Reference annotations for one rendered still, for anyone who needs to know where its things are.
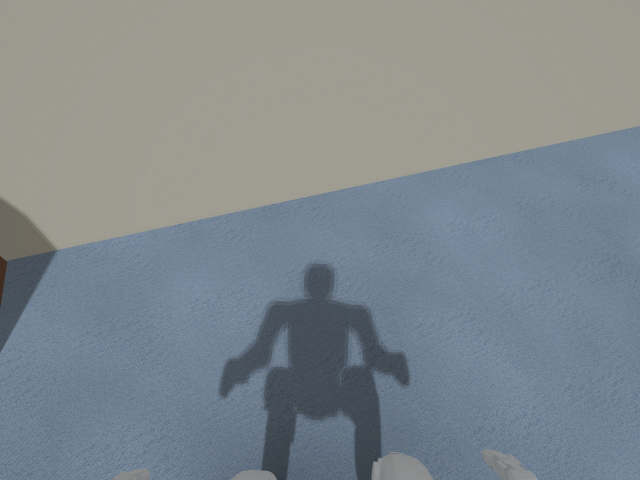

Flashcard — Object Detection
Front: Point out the right robot thigh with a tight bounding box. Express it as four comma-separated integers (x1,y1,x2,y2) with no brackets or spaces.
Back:
371,453,434,480

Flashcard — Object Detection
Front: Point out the robot right hand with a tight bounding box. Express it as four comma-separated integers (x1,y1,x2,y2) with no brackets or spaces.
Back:
482,449,538,480

